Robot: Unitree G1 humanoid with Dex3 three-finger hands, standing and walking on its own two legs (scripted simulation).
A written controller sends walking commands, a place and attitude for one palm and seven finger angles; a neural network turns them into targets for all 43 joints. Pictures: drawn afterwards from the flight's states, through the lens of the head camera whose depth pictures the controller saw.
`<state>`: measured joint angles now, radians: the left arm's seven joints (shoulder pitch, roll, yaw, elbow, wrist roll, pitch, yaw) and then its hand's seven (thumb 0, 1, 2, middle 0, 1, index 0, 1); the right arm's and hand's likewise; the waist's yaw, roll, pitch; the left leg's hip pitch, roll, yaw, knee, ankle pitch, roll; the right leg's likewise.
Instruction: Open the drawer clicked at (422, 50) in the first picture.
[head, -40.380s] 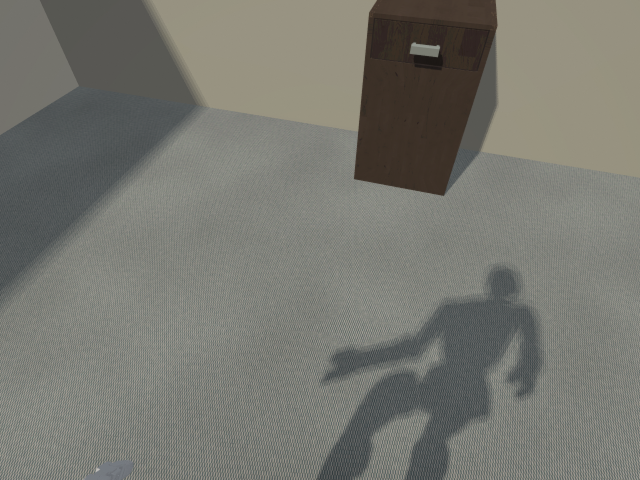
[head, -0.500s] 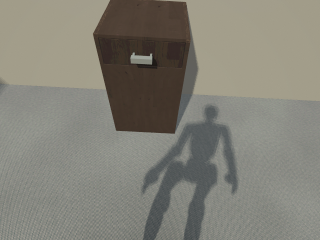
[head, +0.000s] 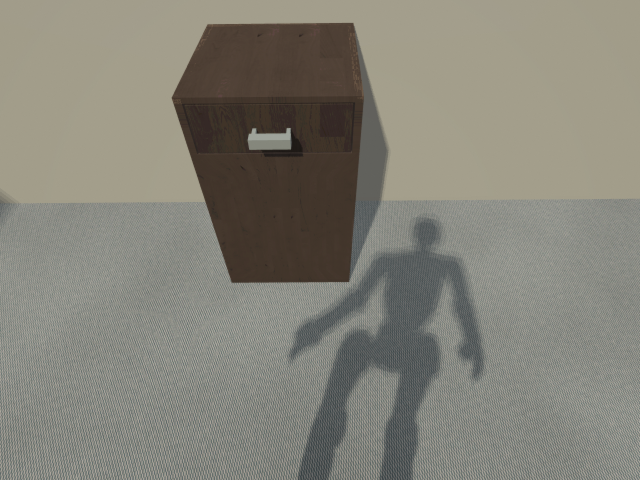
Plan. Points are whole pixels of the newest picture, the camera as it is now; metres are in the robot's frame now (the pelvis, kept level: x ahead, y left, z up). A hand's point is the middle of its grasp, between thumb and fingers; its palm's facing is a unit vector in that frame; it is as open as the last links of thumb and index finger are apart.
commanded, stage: let the arm hang, fingers relaxed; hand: left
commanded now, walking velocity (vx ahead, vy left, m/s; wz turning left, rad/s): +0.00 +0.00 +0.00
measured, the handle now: (270, 136) +0.89 +0.17 -0.09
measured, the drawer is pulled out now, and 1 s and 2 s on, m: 0.00 0.00 0.00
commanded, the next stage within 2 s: look to check the result in 0.06 s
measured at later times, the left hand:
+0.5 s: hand out of the picture +0.10 +0.23 -0.15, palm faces -0.02 -0.93 -0.36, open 7.4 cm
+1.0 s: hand out of the picture +0.08 +0.20 -0.17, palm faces -0.01 -0.96 -0.27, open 7.4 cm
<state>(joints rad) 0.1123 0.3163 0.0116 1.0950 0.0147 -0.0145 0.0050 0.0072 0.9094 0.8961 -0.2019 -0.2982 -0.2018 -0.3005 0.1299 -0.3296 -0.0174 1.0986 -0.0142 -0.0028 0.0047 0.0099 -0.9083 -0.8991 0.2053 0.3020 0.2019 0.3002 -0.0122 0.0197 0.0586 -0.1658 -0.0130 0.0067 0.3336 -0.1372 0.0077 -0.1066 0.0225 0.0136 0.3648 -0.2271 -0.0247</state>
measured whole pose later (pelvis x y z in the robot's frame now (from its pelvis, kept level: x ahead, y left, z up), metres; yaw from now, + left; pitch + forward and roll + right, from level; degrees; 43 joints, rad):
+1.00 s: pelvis +0.05 -0.02 -0.01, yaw +0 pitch -2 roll +0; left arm 0.21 0.26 0.01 1.12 0.01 0.00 0.00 0.01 0.91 0.90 -0.20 -0.30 -0.20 -0.30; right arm 0.20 -0.26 -0.01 1.12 -0.03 0.02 0.00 0.01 -0.91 -0.90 0.20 0.30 0.20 0.30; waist -0.01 0.01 0.03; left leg -0.15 0.03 0.00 0.46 -0.28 -0.01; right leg -0.05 0.06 0.01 0.39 -0.31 -0.06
